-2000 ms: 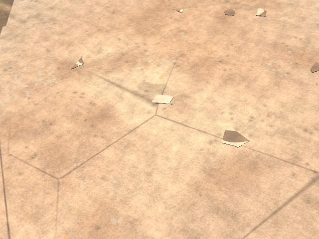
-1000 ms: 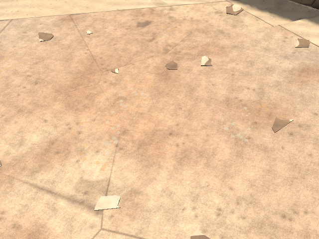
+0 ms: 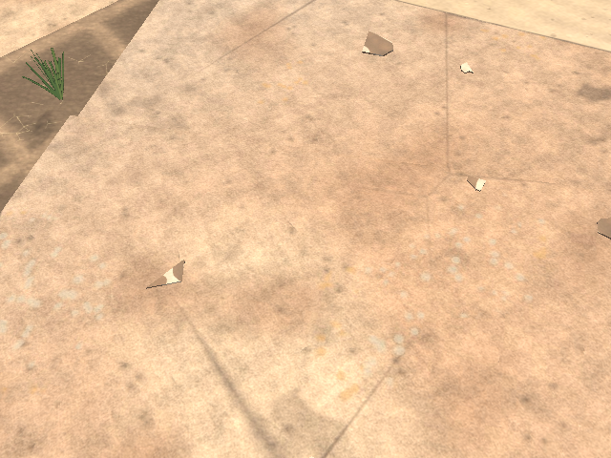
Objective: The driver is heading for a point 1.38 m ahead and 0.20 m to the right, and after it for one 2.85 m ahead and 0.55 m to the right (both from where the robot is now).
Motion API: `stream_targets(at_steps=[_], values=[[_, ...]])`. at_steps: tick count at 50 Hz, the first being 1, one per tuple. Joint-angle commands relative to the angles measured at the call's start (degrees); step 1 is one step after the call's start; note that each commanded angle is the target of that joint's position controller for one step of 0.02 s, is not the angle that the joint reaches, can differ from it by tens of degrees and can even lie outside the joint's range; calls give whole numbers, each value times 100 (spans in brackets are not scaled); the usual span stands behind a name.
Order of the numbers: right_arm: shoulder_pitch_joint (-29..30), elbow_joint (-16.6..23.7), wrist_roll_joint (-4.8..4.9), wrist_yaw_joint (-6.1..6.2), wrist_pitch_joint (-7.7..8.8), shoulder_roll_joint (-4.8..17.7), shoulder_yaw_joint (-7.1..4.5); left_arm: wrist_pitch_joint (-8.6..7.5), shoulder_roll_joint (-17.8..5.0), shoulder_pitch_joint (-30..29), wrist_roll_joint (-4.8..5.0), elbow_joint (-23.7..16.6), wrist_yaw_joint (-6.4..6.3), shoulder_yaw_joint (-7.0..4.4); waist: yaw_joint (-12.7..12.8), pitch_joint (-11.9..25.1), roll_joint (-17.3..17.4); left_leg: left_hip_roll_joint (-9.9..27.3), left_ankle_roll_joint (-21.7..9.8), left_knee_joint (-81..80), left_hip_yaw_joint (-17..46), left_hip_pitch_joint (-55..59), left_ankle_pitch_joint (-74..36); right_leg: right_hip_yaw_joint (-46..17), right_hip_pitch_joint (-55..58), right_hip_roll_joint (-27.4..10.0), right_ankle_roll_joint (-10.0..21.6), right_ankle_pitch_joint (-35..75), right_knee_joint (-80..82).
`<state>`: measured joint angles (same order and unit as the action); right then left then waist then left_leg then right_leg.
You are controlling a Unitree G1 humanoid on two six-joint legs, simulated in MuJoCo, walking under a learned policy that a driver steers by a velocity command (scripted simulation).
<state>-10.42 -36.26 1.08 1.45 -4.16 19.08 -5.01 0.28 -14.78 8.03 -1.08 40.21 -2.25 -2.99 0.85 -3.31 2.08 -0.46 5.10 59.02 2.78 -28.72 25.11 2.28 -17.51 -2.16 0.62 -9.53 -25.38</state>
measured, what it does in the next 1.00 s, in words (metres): walks ahead: left foot, then right foot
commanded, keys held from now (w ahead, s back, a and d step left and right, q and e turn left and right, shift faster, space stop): no key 0.26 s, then w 0.74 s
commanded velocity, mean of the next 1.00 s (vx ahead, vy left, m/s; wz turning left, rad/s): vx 0.26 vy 0.00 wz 0.11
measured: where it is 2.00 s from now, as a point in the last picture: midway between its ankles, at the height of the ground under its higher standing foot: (325, 290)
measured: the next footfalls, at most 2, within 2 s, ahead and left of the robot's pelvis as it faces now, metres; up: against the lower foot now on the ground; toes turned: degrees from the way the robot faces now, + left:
left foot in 0.16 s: +0.03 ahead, +0.14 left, +0.00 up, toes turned +2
right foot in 0.56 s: +0.08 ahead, -0.09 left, +0.00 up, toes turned +3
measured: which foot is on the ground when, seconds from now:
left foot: up 0.00-0.14, down 0.16-0.56, up 0.58-1.00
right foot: down 0.00-0.16, up 0.18-0.54, down 0.56-1.00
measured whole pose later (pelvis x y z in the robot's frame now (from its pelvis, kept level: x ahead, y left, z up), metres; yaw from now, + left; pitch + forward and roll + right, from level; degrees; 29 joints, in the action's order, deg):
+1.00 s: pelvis +0.23 +0.05 -0.02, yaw +4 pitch +2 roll +0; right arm -0.5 -37.2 1.2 -3.0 4.6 14.4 -2.0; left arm -3.0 -16.3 25.7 1.2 51.9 -0.3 -2.8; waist 5.7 -2.2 1.1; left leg 1.2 -2.8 29.4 -1.3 -31.6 1.4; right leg 1.1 8.6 -0.6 -0.4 -23.4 -12.8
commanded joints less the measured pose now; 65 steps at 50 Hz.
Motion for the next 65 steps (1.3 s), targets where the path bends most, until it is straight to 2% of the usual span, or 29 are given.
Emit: stream_targets(at_steps=[1, 5, 7, 8, 9, 10, 11, 14, 17, 20, 24, 27, 28, 29, 30, 32, 35, 41, 47, 49, 51, 52, 53, 54, 55, 56, 57, 61, 65], values=[[74, 500, -46, -51, 98, 187, -4, -12, -1086, -96, 49, -289, 12, -306, 63, 1014, -1278, 102, -55, -896, -198, 419, -52, -877, 953, -1330, 1291, 2011, 624], [-185, 354, -61, -133, 99, 231, -23, 10, -1162, -132, 202, -166, 100, -303, -56, 939, -1253, -11, -341, -2493, -427, 1223, -718, -877, 819, -1359, 1175, 1513, 380], [-413, 230, -107, -155, 118, 294, -36, 6, -947, 143, 265, 35, 122, -220, -161, 846, -974, -23, -666, -3809, -323, 2224, -1763, -629, 228, -1082, 637, 742, 16], [-451, 299, -155, -94, 118, 648, -86, -30, -569, 326, 67, 29, 177, -94, 23, 1019, 174, 1019, -973, -4031, 1005, 2889, -2767, -111, -450, -591, 62, -507, -965], [-122, 398, -267, -96, 142, 853, -78, -69, -416, 163, -50, -164, 165, -41, 99, 773, 1295, 2004, -1838, -4096, 1943, 2268, -3094, 114, -1044, -48, -325, -2174, -1343], [-74, 407, -360, -114, 252, 581, -23, -51, -793, -237, -7, -185, 107, -135, -247, 685, 952, 1947, -2115, -4228, 1918, 1812, -2600, -297, -859, -178, -419, -2361, -2090], [75, 316, -374, -116, 351, 415, 44, -23, -893, -208, 80, -128, 100, -199, -135, 577, 881, 1709, -1999, -4242, 1626, 1753, -2487, -404, -902, -171, -430, -2210, -2437], [234, 125, -201, -84, 484, 286, 95, 53, -830, 204, 35, 183, 67, -236, -21, 649, 731, 1287, -1676, -4136, 1097, 1938, -2706, -455, -857, -193, -549, -1606, -2669], [-263, -119, -88, -48, 428, 497, 7, -49, -736, -95, 182, 145, 157, -180, -355, 384, 751, 1231, -1739, -4629, 1435, 2277, -222, -201, -1286, -74, -455, -1350, -2364], [-396, -213, -72, -7, 477, 552, -25, -223, -721, -387, 237, 58, 203, -151, -468, 145, 669, 1437, -1820, -4857, 1776, 2512, 213, -241, -1428, -108, -223, -1426, -1691], [-310, -295, 9, -62, 552, 641, -67, -417, -660, -123, 246, 222, 313, -119, -295, 179, 526, 1372, -1818, -4824, 1558, 2061, -18, -47, -463, 24, 44, -1084, -751], [-127, -319, 26, -113, 544, 433, -5, -468, -680, 738, 220, 618, 336, -154, 198, 390, 297, 1004, -1533, -4258, 1142, 1079, 8, 84, 1292, 211, 223, -276, 72], [24, -271, -34, -139, 576, 119, 96, -473, -812, 1258, 236, 746, 298, -186, 428, 521, 56, 735, -1269, -3541, 821, 455, 25, -473, 2055, -217, 370, -521, 225], [189, -47, -99, -162, 666, -309, 203, -473, -1369, 1642, 208, 801, 254, -300, 469, 587, -1198, -27, -808, -1861, -141, -676, 144, -2118, 2679, -1274, 859, -1548, 809], [417, 147, -10, -125, 764, 117, 99, -507, -1616, 1867, 149, 812, 300, -379, 655, 331, -1648, -138, -675, -578, -167, -1655, 961, -3760, 2594, -2124, 1586, -2474, 1509], [120, -26, 105, -173, 858, 460, -23, -591, -1043, 1258, 131, 619, 287, -196, 307, -146, -1071, 380, -773, 307, 178, -2164, 73, -3234, 2314, -1780, 1409, -2765, 1600], [202, -94, -42, -225, 895, 294, -20, -578, -878, 1002, 117, 538, 289, -107, 181, -200, -814, 658, -684, 1, 49, -1950, -1083, -2079, 1957, -1290, 1085, -1025, 1790], [935, 131, -30, -298, 907, -155, 157, -510, -993, 1316, 148, 660, 197, -116, 371, -179, -730, 447, -368, -1873, -393, -1012, -2585, -729, 1382, -785, 976, 954, 1906], [1431, 350, 34, -460, 956, 23, 149, -426, -1143, 1639, 260, 873, 175, -189, 310, -359, -738, 309, -686, -2874, -306, -642, -2588, -718, 1971, -1269, 899, 1417, 1669], [1026, 263, 10, -448, 955, 246, 57, -377, -1269, 1571, 246, 880, 156, -242, 1, 14, -853, 93, -894, -2922, -448, 46, -2188, -625, 2260, -1295, 785, 3054, 1031], [-615, -202, 4, -333, 907, 667, -170, -306, -1176, 1503, 180, 835, 121, -195, -840, 1127, -766, 9, -1240, -2908, -519, 2463, -2207, -275, 1559, -873, 499, 3982, -1024], [-1419, -339, -147, -275, 879, 1202, -285, -354, -643, 1954, 88, 642, 137, -28, -821, 2137, 310, 1474, -1892, -2758, 1477, 4811, -1715, -82, -447, -278, 211, 1845, -3239], [-1586, -445, -95, -327, 887, 1134, -231, -482, -238, 2326, 134, 718, 178, 113, -631, 2876, 1391, 2277, -2391, -3827, 3869, 5466, -273, -783, -1632, 546, 79, -2345, -4528], [-1313, -447, -51, -320, 903, 654, -89, -580, -899, 1654, 326, 609, 231, -64, -751, 2031, 919, 2068, -2101, -4216, 3623, 4864, 308, -1080, -2261, 213, 161, -2234, -5040], [-832, -417, -27, -310, 903, 534, -34, -638, -1045, 1138, 398, 421, 249, -102, -615, 1165, 604, 1910, -1917, -4365, 2810, 3962, -49, -821, -2468, -79, 232, -1681, -4938], [-471, -391, -65, -312, 910, 443, 0, -667, -975, 904, 314, 383, 223, -92, -434, 757, 145, 1706, -1848, -4508, 2229, 3137, -695, -702, -2271, -328, 226, -1166, -4653], [-230, -372, -130, -331, 937, 302, 37, -636, -911, 922, 236, 403, 216, -118, -218, 516, 136, 1474, -1803, -4677, 1751, 2535, -1268, -704, -1981, -514, 202, -820, -4370], [-83, -553, -116, -325, 1086, 258, 38, -396, -597, 1149, 206, 481, 192, -82, 118, 328, 239, 1272, -1931, -5224, 881, 1713, -1952, -661, -1621, -718, -11, -341, -3840], [-322, -787, -166, -225, 1100, 403, 5, -379, -565, 466, 191, 284, 214, -70, -87, 29, 65, 1182, -1796, -5399, 140, 1867, -2383, -723, -2144, -679, -149, 915, -2689]])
